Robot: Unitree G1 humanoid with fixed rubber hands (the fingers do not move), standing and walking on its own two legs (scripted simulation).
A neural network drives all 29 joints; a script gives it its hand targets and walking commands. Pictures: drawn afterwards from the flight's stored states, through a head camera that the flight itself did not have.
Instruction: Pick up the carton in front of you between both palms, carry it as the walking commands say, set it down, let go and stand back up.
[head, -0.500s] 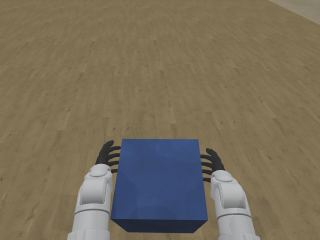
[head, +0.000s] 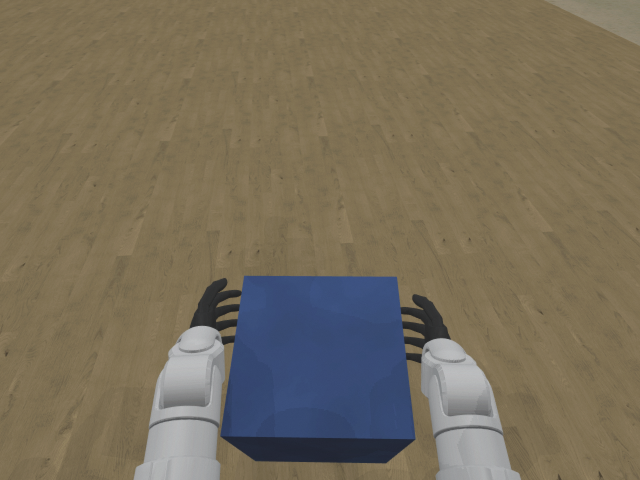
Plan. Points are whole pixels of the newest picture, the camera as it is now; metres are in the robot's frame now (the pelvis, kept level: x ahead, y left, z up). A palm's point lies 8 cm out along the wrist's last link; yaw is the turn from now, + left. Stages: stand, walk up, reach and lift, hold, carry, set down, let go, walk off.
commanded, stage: carry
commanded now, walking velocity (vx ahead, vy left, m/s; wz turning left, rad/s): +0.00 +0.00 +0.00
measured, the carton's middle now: (320, 376) +0.30 +0.00 -0.06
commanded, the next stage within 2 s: hold in 0.22 s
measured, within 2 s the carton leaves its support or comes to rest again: neither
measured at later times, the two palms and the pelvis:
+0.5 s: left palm (177, 357) +0.26 +0.18 +0.05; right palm (411, 341) +0.30 -0.12 +0.03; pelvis -0.01 -0.02 +0.01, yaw +11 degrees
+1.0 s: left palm (225, 387) +0.31 +0.16 -0.14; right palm (391, 375) +0.35 -0.13 -0.17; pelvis -0.05 -0.07 -0.08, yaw +14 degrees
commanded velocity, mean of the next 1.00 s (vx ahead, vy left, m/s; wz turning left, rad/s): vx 0.00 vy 0.00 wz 0.00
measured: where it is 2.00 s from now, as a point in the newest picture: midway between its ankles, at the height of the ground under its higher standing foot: outside the picture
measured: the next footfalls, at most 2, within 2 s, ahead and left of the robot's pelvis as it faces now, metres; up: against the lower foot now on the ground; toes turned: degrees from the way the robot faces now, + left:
none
